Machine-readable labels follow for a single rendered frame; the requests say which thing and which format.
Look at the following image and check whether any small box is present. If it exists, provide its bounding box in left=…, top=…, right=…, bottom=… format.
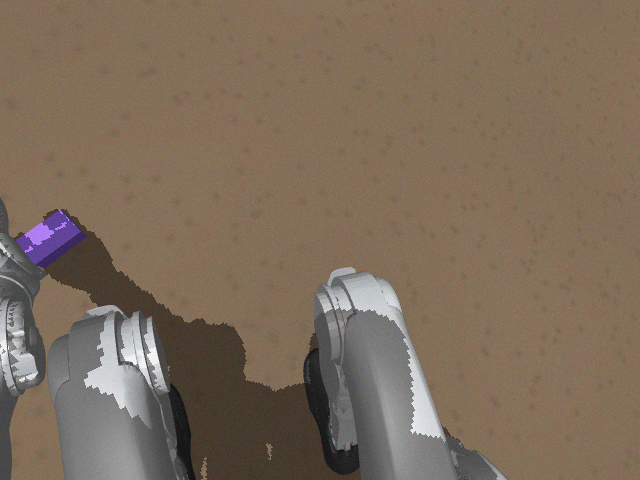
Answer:
left=16, top=210, right=88, bottom=268

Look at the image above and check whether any left robot hand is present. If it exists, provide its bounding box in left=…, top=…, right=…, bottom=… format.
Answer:
left=0, top=197, right=47, bottom=281

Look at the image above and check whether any left robot arm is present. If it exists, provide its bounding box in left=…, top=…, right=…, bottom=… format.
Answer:
left=0, top=233, right=46, bottom=480

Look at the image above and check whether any left robot foot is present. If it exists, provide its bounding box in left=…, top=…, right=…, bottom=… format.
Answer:
left=168, top=383, right=196, bottom=480

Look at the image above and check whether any right robot foot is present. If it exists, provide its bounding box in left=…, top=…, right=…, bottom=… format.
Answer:
left=303, top=348, right=360, bottom=475

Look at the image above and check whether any right robot hand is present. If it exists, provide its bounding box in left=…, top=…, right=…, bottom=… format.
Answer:
left=444, top=433, right=508, bottom=480

